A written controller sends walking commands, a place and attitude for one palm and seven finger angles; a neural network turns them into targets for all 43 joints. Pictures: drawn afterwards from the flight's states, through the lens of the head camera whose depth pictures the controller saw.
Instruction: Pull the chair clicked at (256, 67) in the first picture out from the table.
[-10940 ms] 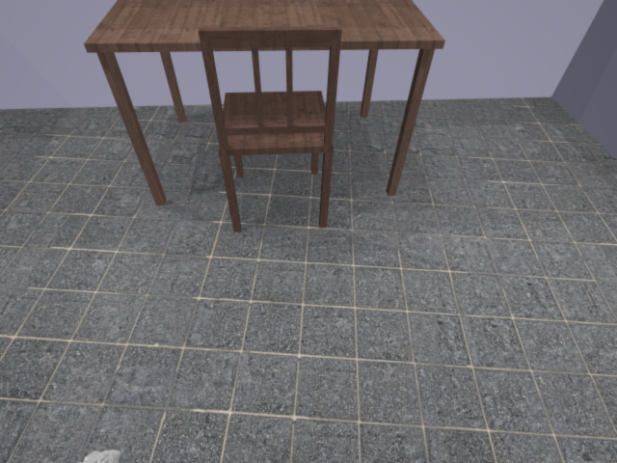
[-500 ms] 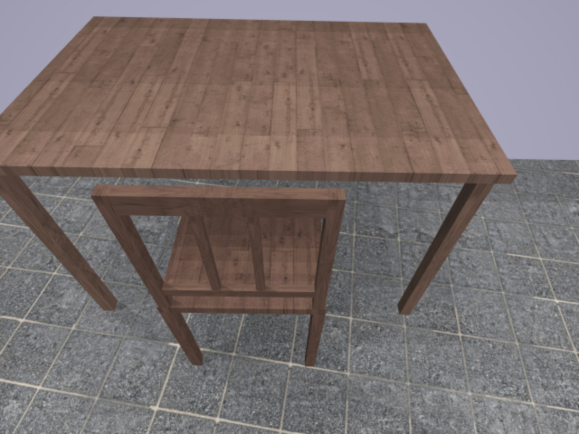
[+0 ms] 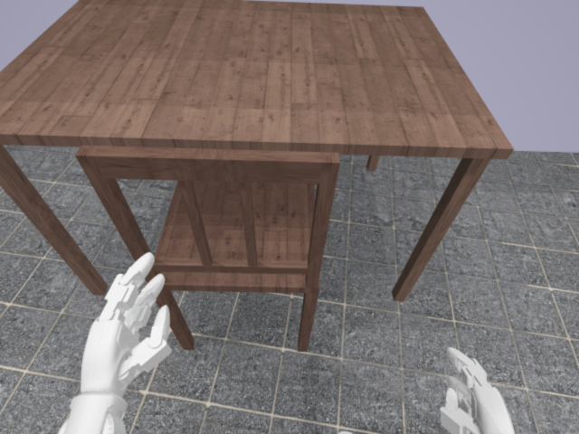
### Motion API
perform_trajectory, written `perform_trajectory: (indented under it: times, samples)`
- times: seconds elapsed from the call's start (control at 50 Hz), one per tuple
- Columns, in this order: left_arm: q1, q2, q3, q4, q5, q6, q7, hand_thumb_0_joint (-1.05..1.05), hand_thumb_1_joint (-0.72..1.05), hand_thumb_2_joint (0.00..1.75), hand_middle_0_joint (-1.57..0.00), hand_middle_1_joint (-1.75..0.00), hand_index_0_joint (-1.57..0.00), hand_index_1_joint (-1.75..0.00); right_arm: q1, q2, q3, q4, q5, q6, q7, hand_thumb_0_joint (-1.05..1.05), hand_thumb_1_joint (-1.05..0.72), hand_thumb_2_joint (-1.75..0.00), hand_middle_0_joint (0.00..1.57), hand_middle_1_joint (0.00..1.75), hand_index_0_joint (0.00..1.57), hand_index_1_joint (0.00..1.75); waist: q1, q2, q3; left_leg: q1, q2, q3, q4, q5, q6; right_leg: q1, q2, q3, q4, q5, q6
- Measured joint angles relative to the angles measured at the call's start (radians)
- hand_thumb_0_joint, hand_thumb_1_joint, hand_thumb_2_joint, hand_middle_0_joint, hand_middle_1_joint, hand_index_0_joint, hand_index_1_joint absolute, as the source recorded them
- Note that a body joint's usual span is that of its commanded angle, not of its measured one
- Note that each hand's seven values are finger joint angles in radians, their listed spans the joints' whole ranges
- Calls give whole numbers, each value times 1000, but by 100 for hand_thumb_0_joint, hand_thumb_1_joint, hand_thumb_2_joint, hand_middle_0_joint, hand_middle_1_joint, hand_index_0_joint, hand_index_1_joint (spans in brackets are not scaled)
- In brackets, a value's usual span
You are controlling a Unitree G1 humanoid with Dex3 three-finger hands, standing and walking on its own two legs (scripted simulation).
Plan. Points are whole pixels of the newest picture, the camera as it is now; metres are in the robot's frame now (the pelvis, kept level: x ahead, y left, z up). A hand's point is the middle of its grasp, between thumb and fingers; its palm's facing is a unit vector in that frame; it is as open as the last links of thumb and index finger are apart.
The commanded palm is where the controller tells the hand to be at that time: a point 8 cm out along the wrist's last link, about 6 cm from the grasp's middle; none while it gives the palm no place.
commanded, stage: raise the hand toward the chair's back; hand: left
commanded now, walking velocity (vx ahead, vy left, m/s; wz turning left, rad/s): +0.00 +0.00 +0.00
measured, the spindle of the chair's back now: (197, 225) +0.49 +0.20 -0.06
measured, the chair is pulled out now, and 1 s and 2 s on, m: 0.00 0.00 0.00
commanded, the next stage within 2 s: aim the fingers beside a spindle in 1.82 s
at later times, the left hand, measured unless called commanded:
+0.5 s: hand (149, 376) +0.20 +0.19 -0.01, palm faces +0.02 -1.00 -0.02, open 12.3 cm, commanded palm +0.17 +0.25 -0.01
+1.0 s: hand (126, 362) +0.22 +0.22 +0.00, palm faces +0.04 -1.00 -0.04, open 16.3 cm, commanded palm +0.19 +0.28 +0.01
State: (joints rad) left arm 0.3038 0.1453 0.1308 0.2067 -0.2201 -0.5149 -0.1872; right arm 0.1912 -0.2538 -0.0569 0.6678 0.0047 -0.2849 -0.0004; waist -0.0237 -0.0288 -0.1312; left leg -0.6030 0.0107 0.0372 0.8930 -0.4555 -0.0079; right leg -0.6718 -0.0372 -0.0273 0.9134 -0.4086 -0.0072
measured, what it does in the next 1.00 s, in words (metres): stands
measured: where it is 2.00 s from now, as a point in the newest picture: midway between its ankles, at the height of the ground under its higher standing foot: outside the picture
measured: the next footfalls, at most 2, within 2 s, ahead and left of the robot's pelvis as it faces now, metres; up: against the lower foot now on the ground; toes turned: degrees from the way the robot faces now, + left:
none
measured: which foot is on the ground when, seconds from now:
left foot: down 0.00-1.00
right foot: down 0.00-1.00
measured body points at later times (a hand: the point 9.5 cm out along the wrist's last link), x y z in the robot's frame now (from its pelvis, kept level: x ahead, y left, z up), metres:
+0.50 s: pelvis -0.02 +0.00 -0.05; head +0.06 +0.00 +0.39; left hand +0.20 +0.25 -0.01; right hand +0.15 -0.22 -0.15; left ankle -0.01 +0.12 -0.69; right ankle +0.02 -0.11 -0.69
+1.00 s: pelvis -0.01 +0.02 -0.04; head +0.07 +0.04 +0.40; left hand +0.21 +0.28 +0.00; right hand +0.21 -0.20 -0.11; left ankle -0.01 +0.12 -0.69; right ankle +0.02 -0.11 -0.69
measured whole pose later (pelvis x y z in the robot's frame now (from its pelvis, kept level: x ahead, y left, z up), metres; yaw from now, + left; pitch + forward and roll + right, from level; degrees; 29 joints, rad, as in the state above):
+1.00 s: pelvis -0.01 +0.02 -0.04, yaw +2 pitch +17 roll -3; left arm 0.35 0.24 0.18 0.00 -0.26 -0.39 -0.26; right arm 0.19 -0.23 0.01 0.50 0.02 -0.21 -0.05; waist 0.00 0.01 -0.14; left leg -0.91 0.01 -0.03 1.18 -0.57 0.02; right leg -0.91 -0.04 -0.08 1.11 -0.49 0.01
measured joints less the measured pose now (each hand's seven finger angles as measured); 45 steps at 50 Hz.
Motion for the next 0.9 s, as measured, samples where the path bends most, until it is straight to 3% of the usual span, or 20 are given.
perform_trajectory:
  times: [0.04,0.08,0.18,0.24,0.28,0.32,0.38,0.46,0.56,0.66,0.9]
  samples:
    - [13,1,1,16,-6,-68,-85,1,74,82,-18,-27,-18,-27,-34,-13,-13,-69,8,8,12,1,-91,-90,20,30,20,30,9,-15,-16,-93,6,1,102,-38,-5,-96,3,3,100,-34,-5]
    - [43,4,-2,16,-15,-61,-126,1,69,80,-18,-26,-18,-26,-55,-26,-21,-131,16,22,10,1,-91,-90,20,30,19,30,24,-24,-21,-170,8,-7,186,-49,-4,-171,4,-1,184,-63,-12]
    - [134,27,11,-80,-22,-3,-75,2,57,76,-17,-25,-17,-25,-71,-27,-10,-209,19,34,-19,1,-91,-90,20,30,19,30,60,-20,-8,-296,14,-51,328,-112,-20,-271,4,-42,295,-105,-27]
    - [148,50,20,-170,-28,-23,-54,2,50,73,-16,-23,-16,-24,-65,-7,23,-193,14,30,-33,1,-91,-90,20,30,19,30,71,-1,-2,-342,18,-83,370,-123,-23,-297,7,-73,315,-112,-33]
    - [121,65,19,-202,-36,-28,-72,2,45,71,-15,-23,-15,-23,-60,9,49,-169,14,27,-39,1,-91,-90,20,30,19,30,73,16,1,-367,19,-100,388,-124,-24,-310,8,-89,320,-111,-35]
    - [76,78,17,-206,-43,-2,-107,2,40,69,-15,-22,-15,-22,-51,26,72,-144,18,31,-42,1,-91,-90,20,30,20,30,70,31,4,-384,20,-108,395,-122,-24,-321,9,-97,319,-107,-35]
    - [18,92,23,-185,-54,84,-146,2,33,66,-14,-21,-14,-21,-29,55,92,-113,26,48,-47,1,-90,-90,20,30,20,30,57,49,7,-388,21,-103,385,-116,-22,-326,11,-92,306,-97,-31]
    - [13,86,48,-175,-67,176,-129,1,24,62,-13,-19,-14,-20,16,77,87,-92,29,65,-49,1,-90,-90,21,30,20,30,32,61,5,-361,23,-79,345,-104,-12,-309,14,-70,270,-80,-20]
    - [59,70,64,-189,-61,139,-77,1,13,57,-12,-18,-12,-18,65,57,62,-79,22,64,-50,1,-90,-90,21,30,20,30,15,58,-5,-335,18,-58,307,-97,0,-289,10,-50,237,-70,-8]
    - [73,75,56,-183,-51,89,-75,1,1,52,-11,-16,-11,-16,69,13,42,-84,21,56,-55,2,-90,-90,21,30,20,30,11,49,-9,-338,10,-55,310,-104,11,-289,3,-46,236,-76,2]
    - [66,90,46,-219,-39,106,-64,0,-27,40,-8,-11,-8,-12,5,9,46,-145,17,59,-50,1,-91,-90,20,30,20,30,19,36,-11,-313,3,-61,298,-113,23,-252,-2,-52,207,-78,16]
